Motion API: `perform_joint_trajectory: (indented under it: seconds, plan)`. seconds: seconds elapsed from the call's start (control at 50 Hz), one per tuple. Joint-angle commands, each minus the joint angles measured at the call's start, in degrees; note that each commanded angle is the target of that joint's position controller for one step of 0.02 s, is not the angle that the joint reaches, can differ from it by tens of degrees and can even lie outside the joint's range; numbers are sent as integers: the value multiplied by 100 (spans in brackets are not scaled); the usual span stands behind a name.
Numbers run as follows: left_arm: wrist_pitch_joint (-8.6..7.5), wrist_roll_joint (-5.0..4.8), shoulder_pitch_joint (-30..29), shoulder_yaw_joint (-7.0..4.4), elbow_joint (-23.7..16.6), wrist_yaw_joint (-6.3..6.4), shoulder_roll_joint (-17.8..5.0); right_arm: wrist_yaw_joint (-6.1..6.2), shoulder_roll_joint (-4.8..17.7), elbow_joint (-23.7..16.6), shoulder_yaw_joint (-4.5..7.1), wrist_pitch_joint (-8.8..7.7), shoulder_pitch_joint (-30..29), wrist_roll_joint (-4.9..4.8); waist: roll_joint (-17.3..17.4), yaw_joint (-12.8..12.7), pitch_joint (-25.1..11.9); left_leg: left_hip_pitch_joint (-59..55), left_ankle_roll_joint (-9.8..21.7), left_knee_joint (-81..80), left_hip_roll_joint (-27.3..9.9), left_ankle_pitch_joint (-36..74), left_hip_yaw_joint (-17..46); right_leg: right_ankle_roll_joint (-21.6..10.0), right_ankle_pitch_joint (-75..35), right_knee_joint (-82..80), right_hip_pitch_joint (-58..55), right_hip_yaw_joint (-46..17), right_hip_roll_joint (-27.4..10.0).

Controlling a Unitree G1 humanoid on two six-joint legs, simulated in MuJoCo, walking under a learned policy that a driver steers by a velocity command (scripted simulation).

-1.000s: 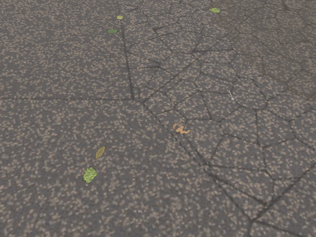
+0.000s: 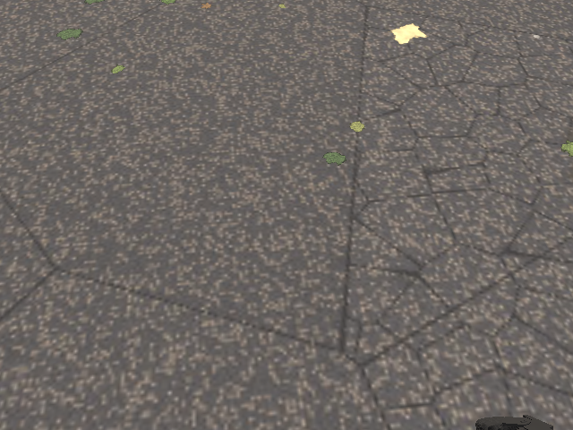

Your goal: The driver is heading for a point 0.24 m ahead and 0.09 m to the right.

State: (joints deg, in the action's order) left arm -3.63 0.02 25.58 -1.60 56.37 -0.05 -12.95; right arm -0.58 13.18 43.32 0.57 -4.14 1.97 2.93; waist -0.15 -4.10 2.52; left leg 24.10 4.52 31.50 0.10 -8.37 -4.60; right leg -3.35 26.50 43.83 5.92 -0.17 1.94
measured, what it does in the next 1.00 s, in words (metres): walks ahead: right foot, then left foot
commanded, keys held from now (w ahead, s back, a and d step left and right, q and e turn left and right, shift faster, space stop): w+e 0.02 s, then no key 0.98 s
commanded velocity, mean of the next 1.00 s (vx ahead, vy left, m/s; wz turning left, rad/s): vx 0.13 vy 0.00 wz -0.07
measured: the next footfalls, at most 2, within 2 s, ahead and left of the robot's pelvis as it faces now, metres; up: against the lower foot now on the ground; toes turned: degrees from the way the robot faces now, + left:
right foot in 0.40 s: +0.26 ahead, -0.10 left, +0.00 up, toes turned -6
left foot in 0.66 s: +0.21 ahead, +0.11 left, +0.00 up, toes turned -3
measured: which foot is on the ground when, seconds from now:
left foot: down 0.00-0.42, up 0.44-0.64, down 0.66-1.00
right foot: up 0.00-0.38, down 0.40-1.00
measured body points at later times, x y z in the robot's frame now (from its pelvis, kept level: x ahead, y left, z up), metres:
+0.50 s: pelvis +0.16 -0.01 +0.01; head +0.18 -0.03 +0.46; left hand +0.28 +0.21 -0.13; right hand +0.15 -0.25 -0.15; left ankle +0.10 +0.09 -0.70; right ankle +0.22 -0.10 -0.73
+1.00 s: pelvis +0.18 +0.01 +0.02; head +0.18 +0.01 +0.47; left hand +0.20 +0.24 -0.14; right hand +0.16 -0.21 -0.14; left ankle +0.17 +0.11 -0.73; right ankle +0.22 -0.10 -0.73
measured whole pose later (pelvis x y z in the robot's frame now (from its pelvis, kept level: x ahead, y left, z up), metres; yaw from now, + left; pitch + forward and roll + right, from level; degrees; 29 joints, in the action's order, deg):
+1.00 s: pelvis +0.18 +0.01 +0.02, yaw -4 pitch -2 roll +0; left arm 0.0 0.4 15.3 -0.5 64.9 1.7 -9.7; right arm 2.4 8.2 64.2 -0.1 -0.7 18.0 0.6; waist -0.3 -0.7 1.2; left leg 6.3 1.3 22.3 1.0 -14.3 -1.2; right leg -1.5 7.4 21.7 12.6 2.1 0.6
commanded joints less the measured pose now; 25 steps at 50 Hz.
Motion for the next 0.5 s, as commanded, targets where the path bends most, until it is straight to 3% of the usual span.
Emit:
perform_joint_trajectory:
  seconds: [0.02,0.04,0.06,0.08,0.12,0.18,0.22,0.3,0.36,0.38,0.4,0.42,0.44,0.46,0.5]
  plan:
    - [-16,37,-96,-226,-448,28,-834,70,951,217,339,48,1615,-124,430,757,-739,-3011,869,-1733,-2233,-1291,3037,-208,-321,2547,3058,-382,-341]
    - [-15,33,-284,-197,-460,-2,-654,52,670,222,265,-3,1329,-138,384,634,-299,-2361,753,-1921,-1967,-140,2353,-158,-638,2317,2863,-343,-470]
    - [41,82,-307,-209,-417,-16,-570,65,526,271,220,-58,1251,-148,449,500,-119,-2000,617,-1932,-1730,1020,1756,-91,-719,2139,2617,-324,-529]
    - [118,140,-156,-199,-360,-36,-471,83,433,354,188,-103,1234,-170,508,333,-109,-1729,548,-1886,-1571,2108,1294,2,-704,2031,2317,-294,-530]
    - [218,158,-41,-194,-304,-53,-287,76,446,493,180,-205,1396,-198,432,188,-297,-1657,588,-1723,-1488,3777,791,104,-768,1920,2070,-222,-365]
    - [277,180,-354,-177,-375,-73,-190,95,546,658,183,-209,1462,-223,561,126,-283,-1633,585,-1699,-1319,4290,278,206,-1276,1271,2195,-99,-298]
    - [280,170,-779,-103,-483,-80,-105,109,501,755,149,-153,1438,-220,657,182,-212,-1479,510,-1685,-1113,4209,-39,239,-1691,402,1976,89,-305]
    - [256,147,-1253,-17,-532,-12,-137,130,579,1062,152,-70,1822,-219,661,408,-343,-1768,523,-1420,-1185,4180,8,168,-2050,-575,1498,313,-220]
    - [182,162,-1164,-19,-435,56,-222,165,578,1206,157,19,1819,-242,584,336,-267,-1909,442,-946,-1280,3638,217,-21,-1995,-1302,1126,291,-203]
    - [118,191,-950,-23,-332,81,-253,179,552,1256,153,46,1818,-258,373,209,-299,-1809,284,-592,-1152,3155,202,-89,-2574,-1938,652,217,-228]
    - [32,229,-669,-91,-234,120,-576,189,486,1272,134,43,2041,-228,-86,204,-560,-1548,55,-103,-891,2151,127,-160,-4345,-2091,-80,-248,-714]
    - [19,219,-473,-157,-188,140,-915,203,102,1316,38,57,2704,-264,-868,467,-1069,-969,-132,542,-465,-316,-111,-672,-6765,-1626,-1012,-1085,-1777]
    - [91,71,-357,-97,-135,151,-645,235,41,1536,30,218,2838,-354,-1076,217,-1431,-905,-198,1095,-15,-2400,47,-1399,-6655,-1855,-898,-1720,-2265]
    - [131,49,-510,-56,-141,160,-546,254,296,1454,109,325,2418,-317,-853,195,-1030,-592,-221,1474,25,-2991,312,-1499,-5627,-2221,-570,-1853,-2227]
    - [200,109,-1066,8,-181,230,-451,233,213,1399,129,448,1916,-214,-575,378,-502,-558,-297,1566,-65,-2627,529,-1229,-4165,-2695,191,-1541,-1898]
